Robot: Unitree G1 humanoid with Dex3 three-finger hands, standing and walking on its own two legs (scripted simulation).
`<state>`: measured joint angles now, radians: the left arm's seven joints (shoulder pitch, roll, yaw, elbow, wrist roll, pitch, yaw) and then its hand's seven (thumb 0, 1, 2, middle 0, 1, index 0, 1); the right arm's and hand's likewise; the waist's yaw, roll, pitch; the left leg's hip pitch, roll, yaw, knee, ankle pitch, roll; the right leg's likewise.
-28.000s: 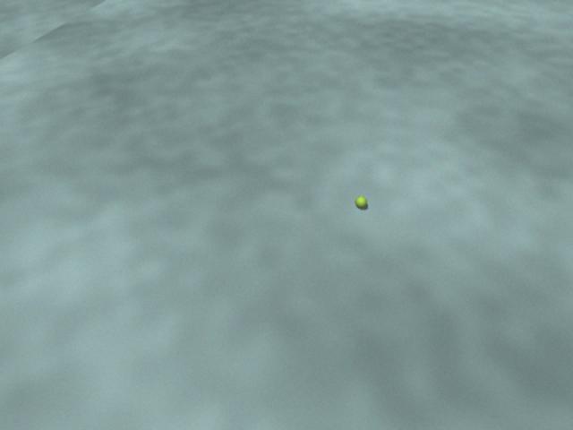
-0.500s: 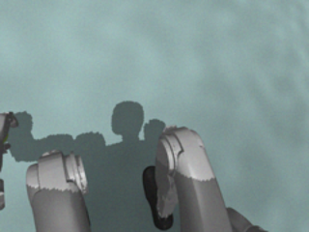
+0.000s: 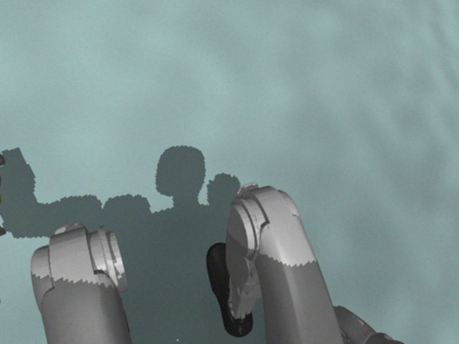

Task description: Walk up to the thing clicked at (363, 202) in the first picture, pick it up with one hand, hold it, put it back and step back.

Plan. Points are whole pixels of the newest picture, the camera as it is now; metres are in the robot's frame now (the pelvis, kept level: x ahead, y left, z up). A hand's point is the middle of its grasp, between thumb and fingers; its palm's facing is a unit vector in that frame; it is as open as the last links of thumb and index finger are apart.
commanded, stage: open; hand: left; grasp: from above
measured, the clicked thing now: out of the picture +0.38 +0.33 -0.26
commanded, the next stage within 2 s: withdraw in 0.36 s
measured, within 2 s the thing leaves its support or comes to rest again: neither
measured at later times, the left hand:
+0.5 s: hand out of the picture +0.37 +0.31 -0.23, palm faces -0.43 -0.16 -0.89, open 13.7 cm
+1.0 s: hand out of the picture +0.38 +0.33 -0.07, palm faces -0.40 -0.08 -0.92, open 14.0 cm
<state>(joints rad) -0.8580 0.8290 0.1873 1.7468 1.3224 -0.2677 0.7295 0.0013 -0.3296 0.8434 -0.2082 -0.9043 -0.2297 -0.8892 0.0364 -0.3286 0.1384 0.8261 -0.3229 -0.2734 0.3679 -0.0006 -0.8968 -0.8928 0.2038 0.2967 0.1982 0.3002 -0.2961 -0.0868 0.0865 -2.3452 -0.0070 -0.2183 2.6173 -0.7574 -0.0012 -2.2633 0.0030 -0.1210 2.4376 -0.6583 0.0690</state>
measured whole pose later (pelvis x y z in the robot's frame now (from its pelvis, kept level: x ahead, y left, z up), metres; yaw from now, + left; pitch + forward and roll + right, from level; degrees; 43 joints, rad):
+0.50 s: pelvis +0.00 +0.00 +0.00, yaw +0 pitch +26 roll -12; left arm -0.86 0.82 0.18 1.76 1.34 -0.26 0.77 0.00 -0.43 0.93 -0.07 -1.06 -0.10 -1.03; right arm 0.03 -0.33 0.14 0.82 -0.33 -0.28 0.37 0.00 -0.89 -0.89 0.20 0.30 0.20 0.30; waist -0.30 -0.09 0.08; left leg -2.34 0.00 -0.22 2.62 -0.75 0.00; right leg -2.26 0.01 -0.12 2.43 -0.65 0.07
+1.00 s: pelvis -0.01 -0.01 +0.06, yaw +6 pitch +33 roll -7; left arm -0.75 0.60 0.03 1.25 1.16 -0.13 0.39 0.00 -0.50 1.00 -0.09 -1.02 -0.09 -1.02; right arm 0.09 -0.30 -0.02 0.76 -0.11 -0.11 0.30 0.00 -0.91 -0.90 0.20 0.30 0.20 0.30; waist -0.14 0.04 -0.14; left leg -2.23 0.00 -0.11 2.36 -0.71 0.00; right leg -2.19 -0.02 -0.05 2.26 -0.65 0.04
